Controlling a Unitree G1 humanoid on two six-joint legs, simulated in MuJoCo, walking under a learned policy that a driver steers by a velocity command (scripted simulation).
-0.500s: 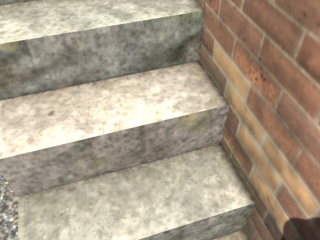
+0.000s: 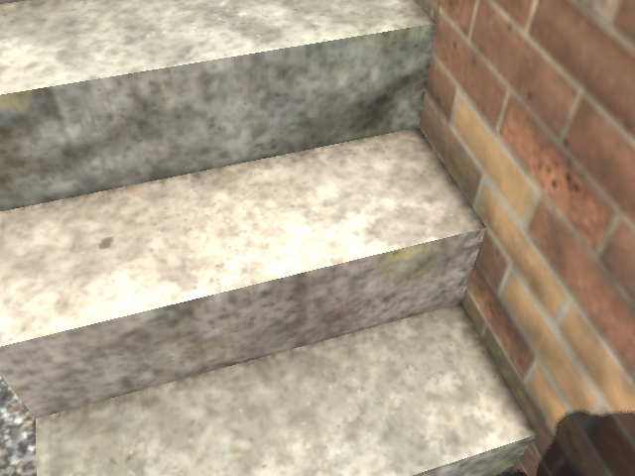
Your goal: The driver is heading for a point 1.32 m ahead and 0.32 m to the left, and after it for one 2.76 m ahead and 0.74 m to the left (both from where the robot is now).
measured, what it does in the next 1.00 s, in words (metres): climbs: right foot 0.18 m higher, then left foot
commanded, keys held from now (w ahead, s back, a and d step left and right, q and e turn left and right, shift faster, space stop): w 1.00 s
